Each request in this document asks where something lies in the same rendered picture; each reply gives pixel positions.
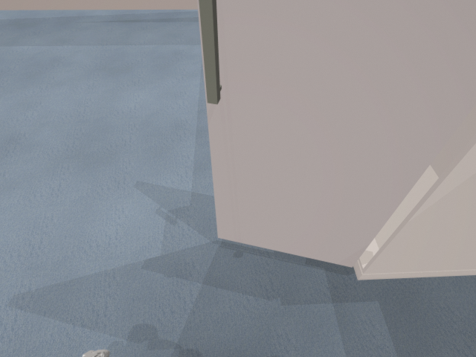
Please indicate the fridge door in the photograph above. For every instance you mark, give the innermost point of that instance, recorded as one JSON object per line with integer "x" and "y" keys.
{"x": 330, "y": 112}

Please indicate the handle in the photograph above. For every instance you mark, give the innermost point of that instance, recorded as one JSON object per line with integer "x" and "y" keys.
{"x": 208, "y": 16}

